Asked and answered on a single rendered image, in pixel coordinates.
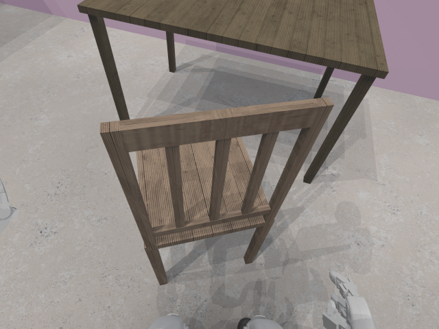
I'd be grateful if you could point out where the chair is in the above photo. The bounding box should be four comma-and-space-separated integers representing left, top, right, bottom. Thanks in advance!
100, 97, 334, 285

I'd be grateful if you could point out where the right robot hand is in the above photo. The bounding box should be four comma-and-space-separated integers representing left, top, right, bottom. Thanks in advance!
322, 271, 376, 329

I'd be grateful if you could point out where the robot right shin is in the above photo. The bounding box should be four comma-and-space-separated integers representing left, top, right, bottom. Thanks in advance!
248, 315, 266, 324

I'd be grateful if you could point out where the left robot hand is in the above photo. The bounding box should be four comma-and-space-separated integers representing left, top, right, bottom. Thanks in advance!
0, 178, 19, 234

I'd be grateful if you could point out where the table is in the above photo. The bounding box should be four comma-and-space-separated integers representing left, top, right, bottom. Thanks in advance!
77, 0, 389, 184

